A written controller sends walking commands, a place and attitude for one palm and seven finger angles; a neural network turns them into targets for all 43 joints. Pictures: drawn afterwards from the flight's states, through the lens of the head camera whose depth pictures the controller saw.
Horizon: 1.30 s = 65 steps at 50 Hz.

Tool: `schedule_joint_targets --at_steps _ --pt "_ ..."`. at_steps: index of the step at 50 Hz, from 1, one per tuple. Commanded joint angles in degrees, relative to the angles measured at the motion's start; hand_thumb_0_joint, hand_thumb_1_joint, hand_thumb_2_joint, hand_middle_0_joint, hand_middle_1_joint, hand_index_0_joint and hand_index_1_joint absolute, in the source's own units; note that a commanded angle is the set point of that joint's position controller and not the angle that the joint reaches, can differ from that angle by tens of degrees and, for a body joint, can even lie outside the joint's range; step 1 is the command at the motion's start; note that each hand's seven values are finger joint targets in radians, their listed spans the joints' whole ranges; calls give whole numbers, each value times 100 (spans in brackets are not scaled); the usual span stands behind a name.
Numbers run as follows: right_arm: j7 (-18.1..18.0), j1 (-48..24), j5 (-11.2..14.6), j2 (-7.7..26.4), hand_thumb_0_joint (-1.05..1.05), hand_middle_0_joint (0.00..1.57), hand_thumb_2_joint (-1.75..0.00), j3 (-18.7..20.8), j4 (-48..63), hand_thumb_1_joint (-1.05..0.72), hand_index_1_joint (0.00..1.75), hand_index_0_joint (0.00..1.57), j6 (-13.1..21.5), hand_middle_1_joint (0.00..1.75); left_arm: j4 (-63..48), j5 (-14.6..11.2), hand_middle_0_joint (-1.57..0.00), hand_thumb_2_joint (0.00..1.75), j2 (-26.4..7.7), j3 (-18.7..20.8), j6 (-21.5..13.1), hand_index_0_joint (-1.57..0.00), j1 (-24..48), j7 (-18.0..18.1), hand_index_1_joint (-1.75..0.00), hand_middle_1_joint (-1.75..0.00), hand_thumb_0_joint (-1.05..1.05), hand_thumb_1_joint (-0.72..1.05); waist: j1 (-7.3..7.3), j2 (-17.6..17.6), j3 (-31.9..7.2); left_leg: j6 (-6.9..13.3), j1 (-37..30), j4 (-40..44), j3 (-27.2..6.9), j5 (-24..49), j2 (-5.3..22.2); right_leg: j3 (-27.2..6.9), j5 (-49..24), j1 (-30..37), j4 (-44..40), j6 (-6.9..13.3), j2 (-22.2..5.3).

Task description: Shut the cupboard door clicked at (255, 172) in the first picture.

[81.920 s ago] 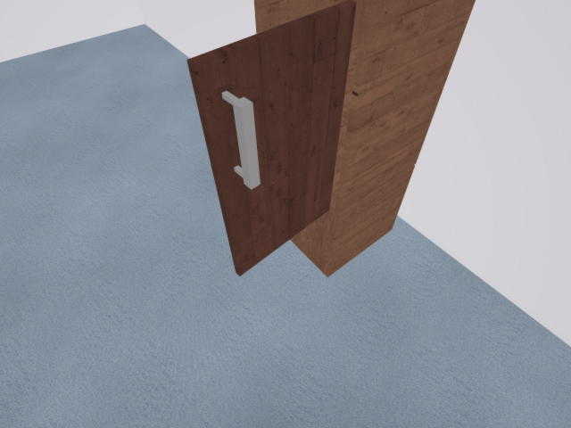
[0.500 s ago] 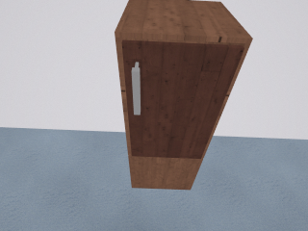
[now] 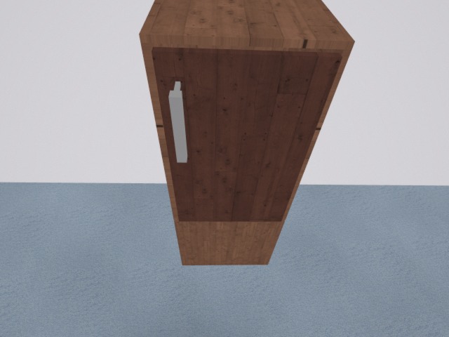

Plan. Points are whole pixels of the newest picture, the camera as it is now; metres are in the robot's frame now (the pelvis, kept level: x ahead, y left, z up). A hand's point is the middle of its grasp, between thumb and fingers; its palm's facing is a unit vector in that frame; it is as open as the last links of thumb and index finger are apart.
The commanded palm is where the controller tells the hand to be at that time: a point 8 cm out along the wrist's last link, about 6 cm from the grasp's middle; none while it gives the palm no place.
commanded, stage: shuffle to correct the standing spot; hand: left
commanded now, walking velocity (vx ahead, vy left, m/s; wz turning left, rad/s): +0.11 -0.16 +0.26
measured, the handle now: (180, 124) +0.51 +0.13 +0.10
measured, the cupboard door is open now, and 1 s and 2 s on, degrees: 0 0 0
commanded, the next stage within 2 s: come to a stop and stand still in 0.36 s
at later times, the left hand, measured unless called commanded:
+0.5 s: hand out of the picture +0.08 +0.13 -0.18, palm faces +0.06 -0.97 -0.23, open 7.3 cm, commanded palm none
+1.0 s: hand out of the picture +0.06 +0.10 -0.18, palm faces +0.11 -0.97 -0.20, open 7.3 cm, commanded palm none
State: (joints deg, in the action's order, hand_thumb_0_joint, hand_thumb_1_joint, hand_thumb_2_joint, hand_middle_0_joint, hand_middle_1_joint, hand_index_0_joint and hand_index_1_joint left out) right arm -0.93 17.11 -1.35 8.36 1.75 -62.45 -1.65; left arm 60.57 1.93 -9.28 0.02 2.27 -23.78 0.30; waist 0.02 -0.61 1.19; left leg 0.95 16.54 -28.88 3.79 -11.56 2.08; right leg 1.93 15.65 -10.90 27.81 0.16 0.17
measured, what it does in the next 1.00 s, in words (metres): steps on the spot: right foot, then left foot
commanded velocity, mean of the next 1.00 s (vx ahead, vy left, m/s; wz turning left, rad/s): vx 0.00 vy -0.03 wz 0.04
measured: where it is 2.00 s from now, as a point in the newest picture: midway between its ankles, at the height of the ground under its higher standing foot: outside the picture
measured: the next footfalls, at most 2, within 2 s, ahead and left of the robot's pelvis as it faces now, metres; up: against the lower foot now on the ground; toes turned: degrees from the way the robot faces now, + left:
right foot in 0.48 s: +0.14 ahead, -0.19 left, +0.00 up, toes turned -3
left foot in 0.72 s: +0.13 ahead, +0.02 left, +0.00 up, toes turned +10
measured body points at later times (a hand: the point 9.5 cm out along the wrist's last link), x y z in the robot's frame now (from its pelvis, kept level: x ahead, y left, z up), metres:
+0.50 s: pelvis +0.05 -0.07 -0.01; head +0.06 -0.07 +0.44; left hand +0.07 +0.18 -0.16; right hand +0.03 -0.29 -0.17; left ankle +0.05 +0.08 -0.73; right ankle +0.10 -0.19 -0.74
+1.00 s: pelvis +0.06 -0.07 +0.00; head +0.08 -0.06 +0.45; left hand +0.06 +0.15 -0.16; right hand +0.16 -0.30 -0.15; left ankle +0.09 +0.01 -0.74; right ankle +0.10 -0.19 -0.74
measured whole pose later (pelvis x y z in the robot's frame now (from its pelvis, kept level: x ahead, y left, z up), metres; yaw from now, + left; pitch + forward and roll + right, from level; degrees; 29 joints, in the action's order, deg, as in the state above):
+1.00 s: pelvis +0.06 -0.07 +0.00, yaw +3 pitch -2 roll -1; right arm -0.4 9.8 -0.9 9.5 2.1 -56.3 -1.2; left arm 58.5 1.4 -8.7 0.4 0.4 -16.8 3.1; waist 1.7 -0.2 3.6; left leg 2.6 15.4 -31.8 7.2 -14.7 0.8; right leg 7.1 13.7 -14.4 30.4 -0.1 -3.1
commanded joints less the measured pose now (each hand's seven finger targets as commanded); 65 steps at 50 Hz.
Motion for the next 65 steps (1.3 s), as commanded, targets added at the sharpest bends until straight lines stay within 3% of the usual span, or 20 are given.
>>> schedule_joint_targets --at_steps 1,4,7,8,10,11,12,16,22,24,26,29,33,39,46,47,48,52,58,65 --pt "-99 -45 37 468 0 20 -90 112 404 -90 30 20 149 30 -169 -23 -20 90 -656 214 -150 -20 -680 109 -30 -30 0 90 120 -867 391 23 921 -456 -4 -1124 39 -1201 1308 -17 -1400 551 -950" --pt "-96 -29 43 245 0 20 -90 87 368 -90 30 20 185 30 -142 -30 -20 90 -564 235 -208 -20 -625 156 -30 -30 0 90 57 -672 305 22 1016 -1449 119 -1176 62 -1219 139 113 -1347 966 -1336" --pt "-118 429 35 105 0 20 -90 67 152 -90 30 20 242 30 -99 -25 -20 90 -381 200 -179 -20 -390 145 -30 -30 0 90 -169 -453 320 15 79 -358 260 -600 157 -599 -609 -308 -607 807 -1003" --pt "-142 662 29 210 0 20 -90 81 38 -90 30 20 267 30 -95 -53 -20 90 -262 169 -153 -20 -401 121 -30 -30 0 90 -216 -94 334 87 -461 74 1 -202 358 -358 -394 -710 -252 586 -710" --pt "-203 1124 -27 883 0 20 -90 257 -72 -90 30 20 264 30 -232 -7 -20 90 21 133 -146 -20 -435 77 -30 -30 0 90 -298 1292 324 698 -1077 1135 -1825 -283 1821 399 817 -1686 1056 94 -113" --pt "-225 1245 -60 998 0 20 -90 303 -127 -90 30 20 265 30 -360 52 -20 90 -114 155 -86 -20 15 74 -30 -30 0 90 -461 1620 613 959 -836 1628 -2386 -457 2191 297 1500 -2028 2034 47 -125" --pt "-245 1198 -59 963 0 20 -90 285 -104 -90 30 20 276 30 -450 72 -20 90 -211 205 -61 -20 229 54 -30 -30 0 90 -414 1228 792 1058 -525 1742 -2397 -491 2291 -28 1440 -2163 2605 60 -327" --pt "-259 536 -51 934 0 20 -90 301 128 -90 30 20 357 30 -482 9 -20 90 6 266 -59 -20 315 -80 -30 -30 0 90 -156 765 266 867 -425 1471 -1241 236 1890 -56 803 -1636 2001 -110 -532" --pt "-170 173 -52 854 0 20 -90 394 299 -90 30 20 183 30 -248 -7 -20 90 -187 343 -80 -20 -326 -61 -30 -30 0 90 221 270 227 184 1013 325 -401 -1343 1027 424 -217 535 -270 -141 -266" --pt "-99 118 -8 145 0 20 -90 239 534 -90 30 20 99 30 -282 36 -20 90 -818 435 -116 -20 -402 71 -30 -30 0 90 303 -1466 228 -126 1642 -1648 520 -2185 48 -1258 1377 451 -1591 470 -1726" --pt "-78 -105 4 183 0 20 -90 203 576 -90 30 20 23 30 -393 -11 -20 90 -735 416 -215 -20 68 142 -30 -30 0 90 200 -1196 390 -61 1346 -2630 -122 -1857 273 -1710 1475 -429 -1951 791 -1933" --pt "8 213 49 50 0 20 -90 121 313 -90 30 20 74 30 -479 -5 -20 90 -577 325 -338 -20 720 205 -30 -30 0 90 -67 -457 268 -150 608 -1796 -120 -1406 289 -758 -492 -480 -1431 825 -1720" --pt "-25 309 89 136 0 20 -90 69 265 -90 30 20 80 30 -359 -73 -20 90 -762 342 -341 -20 537 226 -30 -30 0 90 10 -638 -104 -262 34 -309 80 -705 67 -530 -2864 216 -592 807 -1687" --pt "-69 -112 45 645 0 20 -90 181 485 -90 30 20 92 30 -464 -69 -20 90 -464 313 -146 -20 547 253 -30 -30 0 90 133 899 17 312 -331 590 -698 2493 911 241 -1123 -53 252 -10 -692" --pt "-23 -408 49 570 0 20 -90 170 672 -90 30 20 82 30 -405 -22 -20 90 -460 242 -175 -20 428 217 -30 -30 0 90 82 -168 -91 120 -189 487 -418 239 481 -271 -742 -103 -522 117 -956" --pt "-15 -645 122 846 0 20 -90 144 1018 -90 30 20 216 30 -313 -31 -20 90 -660 165 -278 -20 70 420 -30 -30 0 90 126 131 -280 -65 -525 -375 -193 512 463 -589 -2565 -191 -323 202 -1188" --pt "41 -264 96 537 0 20 -90 97 1093 -90 30 20 170 30 -634 -50 -20 90 -1010 205 -371 -20 512 378 -30 -30 0 90 -156 -72 -766 -83 -350 -260 -124 -525 126 -747 -1394 -14 -329 445 -1446" --pt "58 -313 43 723 0 20 -90 27 1170 -90 30 20 223 30 -697 -57 -20 90 -701 114 -288 -20 637 250 -30 -30 0 90 -52 649 169 242 47 826 -862 -534 610 -2 506 -703 -71 204 -638" --pt "66 -292 11 900 0 20 -90 16 1226 -90 30 20 209 30 -628 -29 -20 90 -550 59 -236 -20 307 176 -30 -30 0 90 78 73 495 281 640 1445 -957 -1937 538 25 606 -485 -161 155 -538" --pt "69 -50 16 809 0 20 -90 -83 945 -90 30 20 254 30 -581 -66 -20 90 -638 43 -309 -20 361 159 -30 -30 0 90 31 -67 298 236 266 1281 -744 -1352 397 -263 682 -523 -570 203 -705"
